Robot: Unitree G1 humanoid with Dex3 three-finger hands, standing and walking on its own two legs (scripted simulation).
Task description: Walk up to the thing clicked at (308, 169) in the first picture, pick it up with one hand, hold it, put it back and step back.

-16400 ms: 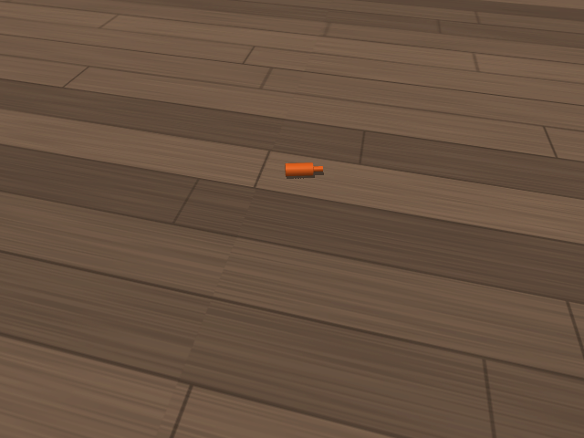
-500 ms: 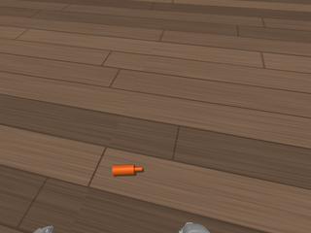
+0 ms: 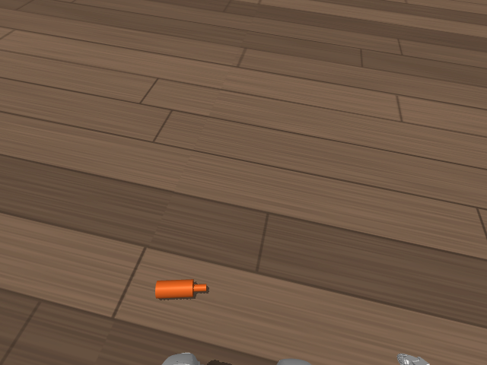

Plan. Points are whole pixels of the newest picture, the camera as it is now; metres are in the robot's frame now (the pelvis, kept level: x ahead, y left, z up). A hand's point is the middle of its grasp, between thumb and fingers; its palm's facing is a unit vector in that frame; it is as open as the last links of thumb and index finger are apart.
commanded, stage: walk up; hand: left
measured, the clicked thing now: (181, 288) +0.46 +0.21 -0.72
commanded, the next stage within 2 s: stand in 1.24 s
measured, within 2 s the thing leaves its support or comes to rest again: neither
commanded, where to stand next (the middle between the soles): +0.07 +0.00 m, yaw +1 degrees
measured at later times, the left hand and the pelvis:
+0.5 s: hand (101, 363) +0.14 +0.24 -0.13, palm faces +0.00 -0.94 -0.35, open 7.4 cm; pelvis +0.03 -0.01 +0.02, yaw +1 degrees
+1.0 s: hand out of the picture +0.10 +0.25 -0.13, palm faces +0.01 -0.94 -0.33, open 7.4 cm; pelvis +0.03 -0.01 +0.03, yaw +1 degrees
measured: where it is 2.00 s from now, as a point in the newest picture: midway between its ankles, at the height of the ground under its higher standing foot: outside the picture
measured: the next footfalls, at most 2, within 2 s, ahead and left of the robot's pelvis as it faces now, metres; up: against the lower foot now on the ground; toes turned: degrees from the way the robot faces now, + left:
none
